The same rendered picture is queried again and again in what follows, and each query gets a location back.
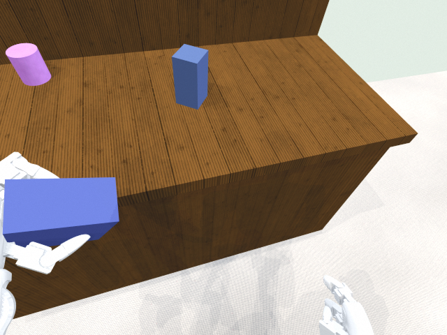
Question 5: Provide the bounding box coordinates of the left robot forearm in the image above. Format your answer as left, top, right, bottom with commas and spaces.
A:
0, 269, 16, 335

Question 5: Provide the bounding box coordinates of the sponge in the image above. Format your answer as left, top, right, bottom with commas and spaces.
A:
3, 177, 119, 248

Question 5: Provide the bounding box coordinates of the table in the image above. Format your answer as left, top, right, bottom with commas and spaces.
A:
0, 0, 418, 319

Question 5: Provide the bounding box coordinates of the robot right hand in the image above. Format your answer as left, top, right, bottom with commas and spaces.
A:
319, 275, 374, 335

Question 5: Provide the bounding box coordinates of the robot left hand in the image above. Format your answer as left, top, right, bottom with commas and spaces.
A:
0, 152, 90, 274

